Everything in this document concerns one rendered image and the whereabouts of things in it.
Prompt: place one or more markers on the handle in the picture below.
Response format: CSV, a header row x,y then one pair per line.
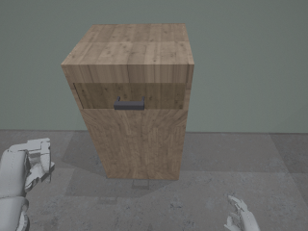
x,y
129,105

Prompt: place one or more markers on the cabinet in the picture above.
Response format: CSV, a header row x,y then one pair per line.
x,y
134,144

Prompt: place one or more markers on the drawer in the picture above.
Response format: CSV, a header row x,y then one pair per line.
x,y
157,96

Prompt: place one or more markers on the robot left hand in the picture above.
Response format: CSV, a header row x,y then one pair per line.
x,y
15,165

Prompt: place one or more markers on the robot right hand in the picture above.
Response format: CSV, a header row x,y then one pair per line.
x,y
245,222

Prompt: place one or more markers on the left robot forearm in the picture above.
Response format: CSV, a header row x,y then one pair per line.
x,y
13,215

